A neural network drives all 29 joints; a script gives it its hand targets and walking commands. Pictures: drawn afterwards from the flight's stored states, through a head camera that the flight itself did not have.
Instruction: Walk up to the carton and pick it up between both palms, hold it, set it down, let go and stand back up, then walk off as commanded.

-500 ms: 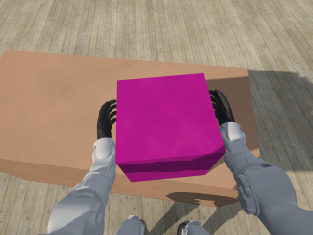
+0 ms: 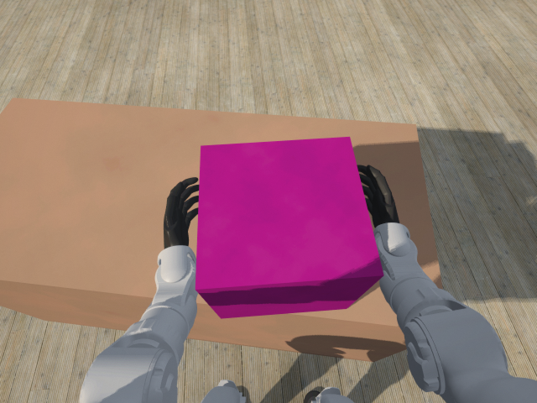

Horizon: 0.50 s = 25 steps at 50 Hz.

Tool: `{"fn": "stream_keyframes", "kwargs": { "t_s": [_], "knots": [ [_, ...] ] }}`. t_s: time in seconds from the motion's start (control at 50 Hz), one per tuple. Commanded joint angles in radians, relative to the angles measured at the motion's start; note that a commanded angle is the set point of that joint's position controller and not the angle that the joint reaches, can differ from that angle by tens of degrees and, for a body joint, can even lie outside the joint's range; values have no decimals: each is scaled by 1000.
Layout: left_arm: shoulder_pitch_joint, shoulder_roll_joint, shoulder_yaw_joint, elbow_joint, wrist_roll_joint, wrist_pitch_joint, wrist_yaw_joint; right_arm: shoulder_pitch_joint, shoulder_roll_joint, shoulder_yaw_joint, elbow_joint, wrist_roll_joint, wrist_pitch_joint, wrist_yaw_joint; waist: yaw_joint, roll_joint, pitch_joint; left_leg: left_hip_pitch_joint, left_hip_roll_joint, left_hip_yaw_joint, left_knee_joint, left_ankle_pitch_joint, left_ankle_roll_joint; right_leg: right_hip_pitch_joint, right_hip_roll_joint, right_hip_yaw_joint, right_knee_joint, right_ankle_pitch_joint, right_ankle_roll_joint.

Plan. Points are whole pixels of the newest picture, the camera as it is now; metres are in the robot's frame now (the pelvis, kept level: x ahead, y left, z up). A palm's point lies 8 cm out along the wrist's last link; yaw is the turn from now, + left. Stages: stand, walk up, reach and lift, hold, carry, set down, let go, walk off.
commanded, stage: reach and lift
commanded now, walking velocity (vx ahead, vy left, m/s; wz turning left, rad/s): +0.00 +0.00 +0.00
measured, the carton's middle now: (280, 234) +0.38 +0.02 -0.05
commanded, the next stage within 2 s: none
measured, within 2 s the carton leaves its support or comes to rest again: neither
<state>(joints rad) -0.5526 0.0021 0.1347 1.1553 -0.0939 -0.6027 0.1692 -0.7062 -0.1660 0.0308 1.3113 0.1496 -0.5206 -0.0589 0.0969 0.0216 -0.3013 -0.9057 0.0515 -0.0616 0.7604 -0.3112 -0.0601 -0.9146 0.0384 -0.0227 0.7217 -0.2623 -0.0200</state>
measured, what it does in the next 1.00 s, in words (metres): stands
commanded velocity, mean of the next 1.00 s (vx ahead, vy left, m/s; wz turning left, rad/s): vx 0.00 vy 0.00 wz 0.00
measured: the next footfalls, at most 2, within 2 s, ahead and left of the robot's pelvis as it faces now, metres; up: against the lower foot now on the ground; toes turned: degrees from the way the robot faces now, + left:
none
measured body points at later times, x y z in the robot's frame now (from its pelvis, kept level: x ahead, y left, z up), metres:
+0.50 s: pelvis +0.00 -0.01 +0.01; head +0.05 -0.02 +0.46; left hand +0.37 +0.18 +0.04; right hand +0.42 -0.15 +0.04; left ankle +0.01 +0.15 -0.70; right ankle +0.03 -0.10 -0.70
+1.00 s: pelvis +0.00 +0.01 +0.04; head -0.01 +0.01 +0.49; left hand +0.36 +0.20 +0.14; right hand +0.40 -0.13 +0.12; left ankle +0.01 +0.15 -0.70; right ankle +0.03 -0.10 -0.70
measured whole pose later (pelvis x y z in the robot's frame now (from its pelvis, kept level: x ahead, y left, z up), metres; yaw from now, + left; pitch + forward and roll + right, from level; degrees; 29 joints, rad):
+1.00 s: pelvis +0.00 +0.01 +0.04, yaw +1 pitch +8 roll -1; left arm -0.43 0.05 0.08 0.56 -0.08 0.09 0.17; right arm -0.53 -0.15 0.03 0.73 0.15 0.09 -0.15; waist 0.05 0.02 -0.21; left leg -0.40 0.03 -0.06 0.46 -0.20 -0.05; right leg -0.39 0.02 -0.02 0.40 -0.16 -0.01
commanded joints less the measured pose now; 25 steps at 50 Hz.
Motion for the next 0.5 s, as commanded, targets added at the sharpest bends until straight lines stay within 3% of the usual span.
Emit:
{"fn": "stream_keyframes", "kwargs": {
  "t_s": [0.0, 0.1, 0.18, 0.22, 0.28, 0.38, 0.44, 0.46, 0.48],
  "knots": [
    [-707, -734, -436, -308, 122, -84, -130, -500, 800, 309, -379, -221, -30, 119, -64, -50, -709, 288, -82, 68, -82, 379, -6, 744, 28, 0, -79, 474, 58],
    [-755, -725, -439, -309, 105, -58, -129, -531, 798, 294, -399, -228, 19, 129, -63, -65, -629, 277, -80, 75, -137, 235, 2, 696, 22, 0, -124, 291, 56],
    [-808, -694, -420, -301, 98, -20, -133, -507, 812, 259, -332, -241, 87, 130, -70, -75, -500, 261, -82, 83, -189, 99, 12, 669, 11, 9, -171, 141, 51],
    [-843, -676, -410, -304, 86, 3, -135, -542, 826, 264, -355, -235, 120, 129, -66, -87, -463, 241, -87, 83, -208, 48, 24, 692, 1, 22, -186, 105, 53],
    [-873, -673, -418, -317, 69, 33, -140, -556, 841, 258, -385, -231, 149, 127, -86, -96, -471, 254, -91, 79, -218, 36, 29, 713, -3, 23, -201, 77, 55],
    [-877, -698, -464, -416, 20, 48, -137, -583, 895, 340, -554, -161, 186, 114, -83, -114, -588, 268, -103, 72, -212, 138, 27, 835, -1, 38, -187, 257, 68],
    [-839, -727, -512, -512, 0, 65, -129, -568, 920, 414, -678, -103, 215, 99, -76, -98, -676, 321, -107, 50, -192, 287, 18, 914, 11, 48, -169, 446, 72],
    [-798, -731, -519, -515, 2, 76, -129, -513, 919, 417, -680, -93, 229, 90, -94, -100, -673, 336, -110, 39, -190, 324, 13, 943, 13, 48, -168, 496, 78],
    [-764, -718, -514, -531, 4, 93, -129, -478, 928, 453, -692, -75, 251, 86, -81, -99, -650, 349, -113, 38, -193, 351, 16, 970, 9, 57, -174, 534, 83]
  ]
}}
